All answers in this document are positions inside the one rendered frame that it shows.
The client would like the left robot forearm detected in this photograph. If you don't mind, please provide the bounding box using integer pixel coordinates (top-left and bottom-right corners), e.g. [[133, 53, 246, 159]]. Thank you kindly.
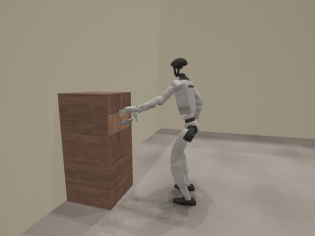
[[134, 95, 161, 113]]

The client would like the cabinet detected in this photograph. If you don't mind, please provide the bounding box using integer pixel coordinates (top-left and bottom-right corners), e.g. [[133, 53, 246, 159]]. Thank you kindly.
[[57, 91, 133, 210]]

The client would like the robot right thigh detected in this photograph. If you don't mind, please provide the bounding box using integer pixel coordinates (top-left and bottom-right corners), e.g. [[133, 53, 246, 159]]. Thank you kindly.
[[178, 141, 188, 161]]

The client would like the robot left hand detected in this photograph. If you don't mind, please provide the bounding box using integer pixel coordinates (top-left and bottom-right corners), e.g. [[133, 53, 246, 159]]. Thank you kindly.
[[119, 106, 138, 122]]

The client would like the right robot forearm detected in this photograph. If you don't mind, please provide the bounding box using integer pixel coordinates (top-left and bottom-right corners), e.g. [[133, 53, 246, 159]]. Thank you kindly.
[[193, 103, 203, 122]]

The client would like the right robot upper arm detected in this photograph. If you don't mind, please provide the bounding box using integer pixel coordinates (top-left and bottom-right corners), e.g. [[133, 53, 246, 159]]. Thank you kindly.
[[192, 83, 204, 107]]

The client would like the handle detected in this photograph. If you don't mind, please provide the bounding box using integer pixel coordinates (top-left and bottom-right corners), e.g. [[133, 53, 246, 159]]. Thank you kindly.
[[115, 118, 133, 126]]

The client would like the right robot foot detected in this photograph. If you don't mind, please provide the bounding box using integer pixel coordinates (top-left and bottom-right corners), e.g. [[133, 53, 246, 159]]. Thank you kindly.
[[174, 183, 195, 192]]

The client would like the drawer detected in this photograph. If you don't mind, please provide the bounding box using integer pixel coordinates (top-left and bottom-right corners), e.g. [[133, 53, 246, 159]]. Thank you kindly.
[[107, 111, 131, 136]]

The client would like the left robot upper arm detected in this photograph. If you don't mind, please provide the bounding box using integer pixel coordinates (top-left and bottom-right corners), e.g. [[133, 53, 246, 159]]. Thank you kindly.
[[157, 80, 184, 105]]

